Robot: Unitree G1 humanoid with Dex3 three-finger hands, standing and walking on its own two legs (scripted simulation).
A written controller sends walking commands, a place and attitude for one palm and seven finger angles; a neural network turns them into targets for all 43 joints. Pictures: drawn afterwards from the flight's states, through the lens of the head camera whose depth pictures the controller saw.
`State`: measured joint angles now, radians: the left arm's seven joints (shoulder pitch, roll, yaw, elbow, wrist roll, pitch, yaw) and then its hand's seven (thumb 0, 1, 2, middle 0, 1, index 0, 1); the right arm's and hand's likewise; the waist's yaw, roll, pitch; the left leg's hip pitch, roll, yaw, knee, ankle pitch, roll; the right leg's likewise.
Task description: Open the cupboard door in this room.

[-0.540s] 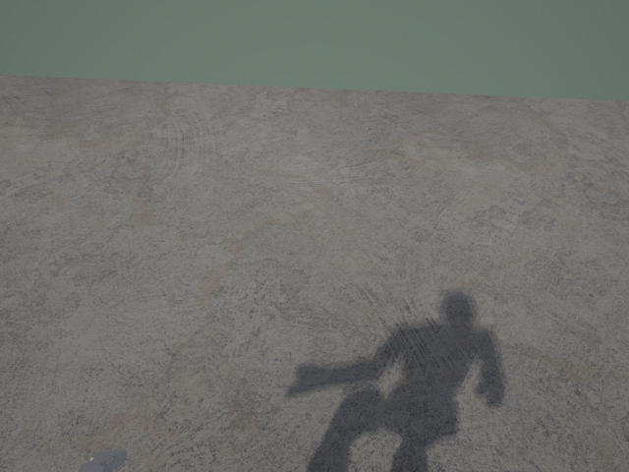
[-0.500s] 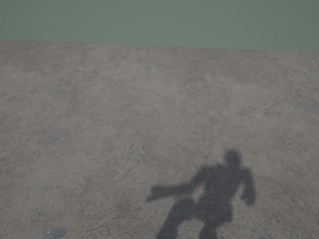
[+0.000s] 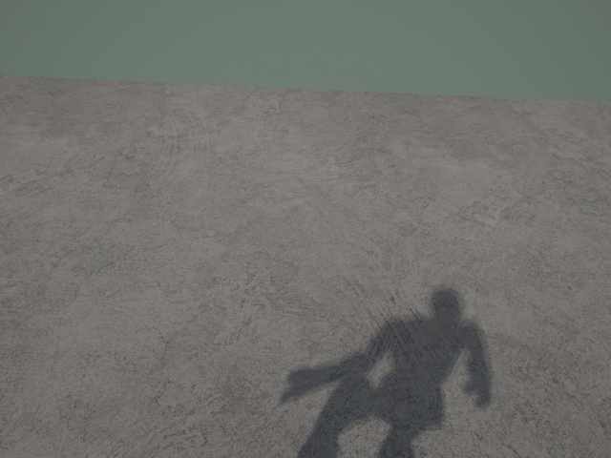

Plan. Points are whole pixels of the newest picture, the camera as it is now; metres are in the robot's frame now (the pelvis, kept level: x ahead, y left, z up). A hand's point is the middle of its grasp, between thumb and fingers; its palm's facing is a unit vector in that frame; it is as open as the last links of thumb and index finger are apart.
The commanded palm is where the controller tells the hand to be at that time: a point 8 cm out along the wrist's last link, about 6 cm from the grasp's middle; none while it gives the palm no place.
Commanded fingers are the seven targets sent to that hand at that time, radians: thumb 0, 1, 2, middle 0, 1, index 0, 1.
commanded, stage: stand and wait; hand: left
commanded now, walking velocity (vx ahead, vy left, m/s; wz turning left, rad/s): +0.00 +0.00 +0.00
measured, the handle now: out of the picture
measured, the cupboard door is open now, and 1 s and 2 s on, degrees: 0 0 0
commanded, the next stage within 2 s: turn or walk to find it in 0.36 s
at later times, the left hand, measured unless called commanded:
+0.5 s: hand out of the picture +0.07 +0.24 -0.15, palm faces -0.02 -0.94 -0.34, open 7.4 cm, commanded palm none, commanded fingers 0.00 0.90 0.90 -0.20 -0.30 -0.20 -0.30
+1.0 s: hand out of the picture +0.01 +0.20 -0.17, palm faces +0.18 -0.94 -0.28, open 7.4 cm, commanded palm none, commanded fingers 0.00 0.90 0.90 -0.20 -0.30 -0.20 -0.30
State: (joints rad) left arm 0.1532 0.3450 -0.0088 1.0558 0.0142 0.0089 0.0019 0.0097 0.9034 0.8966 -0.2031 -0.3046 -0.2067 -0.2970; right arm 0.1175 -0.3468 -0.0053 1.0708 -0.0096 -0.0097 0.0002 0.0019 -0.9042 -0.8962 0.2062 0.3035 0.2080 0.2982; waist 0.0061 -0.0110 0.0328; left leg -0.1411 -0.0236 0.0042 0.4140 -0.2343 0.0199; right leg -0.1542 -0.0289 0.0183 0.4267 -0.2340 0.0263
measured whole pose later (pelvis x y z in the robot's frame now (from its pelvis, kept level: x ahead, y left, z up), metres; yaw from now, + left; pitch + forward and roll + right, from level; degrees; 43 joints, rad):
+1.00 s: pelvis -0.04 -0.02 -0.01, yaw +11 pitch +1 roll +0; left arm 0.17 0.22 0.03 0.93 0.00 0.04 0.03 0.01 0.91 0.90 -0.20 -0.30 -0.20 -0.30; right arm 0.24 -0.20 -0.04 0.98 -0.02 0.04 -0.01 0.00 -0.90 -0.90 0.21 0.30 0.21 0.30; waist -0.02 0.03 0.06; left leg -0.35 -0.08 -0.17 0.50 -0.16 0.00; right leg -0.32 0.00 0.00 0.72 -0.45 0.05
